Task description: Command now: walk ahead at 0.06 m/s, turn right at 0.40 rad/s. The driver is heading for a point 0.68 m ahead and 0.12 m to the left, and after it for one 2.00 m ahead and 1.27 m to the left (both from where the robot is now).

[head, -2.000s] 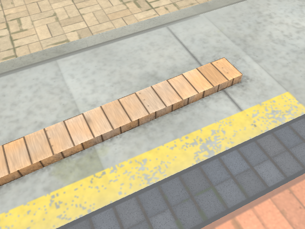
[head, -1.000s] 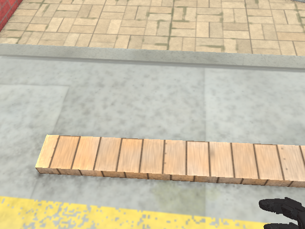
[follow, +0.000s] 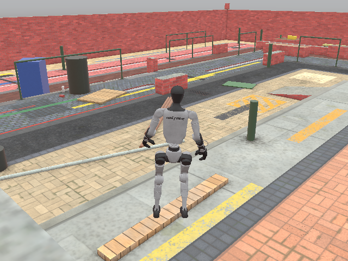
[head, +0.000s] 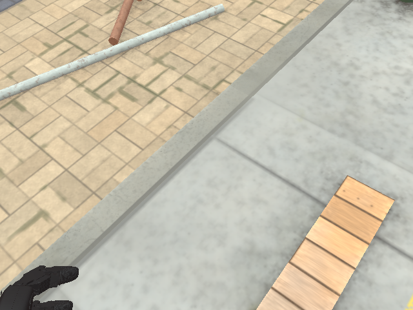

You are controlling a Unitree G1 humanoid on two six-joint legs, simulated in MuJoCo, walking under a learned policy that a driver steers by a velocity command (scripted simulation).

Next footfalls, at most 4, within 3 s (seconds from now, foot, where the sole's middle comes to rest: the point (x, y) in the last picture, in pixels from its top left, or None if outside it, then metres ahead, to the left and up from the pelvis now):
0.04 right None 0.09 -0.11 -0.78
0.48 left None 0.02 0.09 -0.75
0.90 right None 0.03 -0.17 -0.82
1.30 left None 0.44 0.01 -0.82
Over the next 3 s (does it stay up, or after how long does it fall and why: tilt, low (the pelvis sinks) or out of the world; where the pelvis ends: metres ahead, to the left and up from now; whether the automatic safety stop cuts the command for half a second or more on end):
stays up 0.86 0.10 -0.05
